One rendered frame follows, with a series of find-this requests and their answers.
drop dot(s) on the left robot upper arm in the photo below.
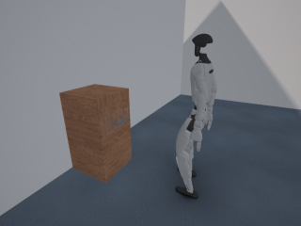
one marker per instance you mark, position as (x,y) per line
(198,73)

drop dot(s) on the drawer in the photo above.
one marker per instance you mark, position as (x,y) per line
(106,122)

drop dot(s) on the robot right hand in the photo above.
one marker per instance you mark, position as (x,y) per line
(210,119)

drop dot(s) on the right robot forearm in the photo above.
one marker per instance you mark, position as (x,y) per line
(211,103)

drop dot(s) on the left robot forearm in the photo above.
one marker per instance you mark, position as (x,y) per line
(201,106)

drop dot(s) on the handle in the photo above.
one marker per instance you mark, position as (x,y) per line
(120,105)
(121,121)
(122,136)

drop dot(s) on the cabinet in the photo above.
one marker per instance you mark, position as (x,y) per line
(93,154)

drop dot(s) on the robot right shin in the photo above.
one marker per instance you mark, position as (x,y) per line
(191,153)

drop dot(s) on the right robot foot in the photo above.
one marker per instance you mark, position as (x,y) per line
(193,173)

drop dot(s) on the right robot upper arm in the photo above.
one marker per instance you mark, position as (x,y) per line
(214,85)

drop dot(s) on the robot left hand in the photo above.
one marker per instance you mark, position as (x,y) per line
(195,135)

